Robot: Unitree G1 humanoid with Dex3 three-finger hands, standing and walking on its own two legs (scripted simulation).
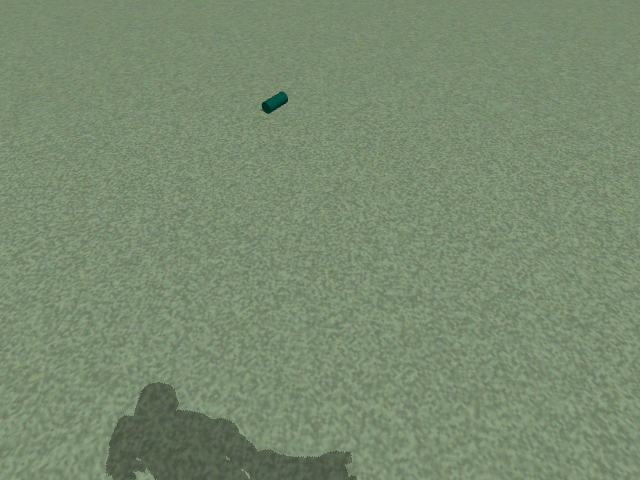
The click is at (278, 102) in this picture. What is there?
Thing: lying can
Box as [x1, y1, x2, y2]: [262, 92, 287, 112]
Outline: 285,93 280,92 262,103 262,108 264,111 269,112 286,102 287,97
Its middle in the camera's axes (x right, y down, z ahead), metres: -0.27 -0.83 +2.37
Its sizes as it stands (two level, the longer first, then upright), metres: 0.160 0.070 0.070
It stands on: the floor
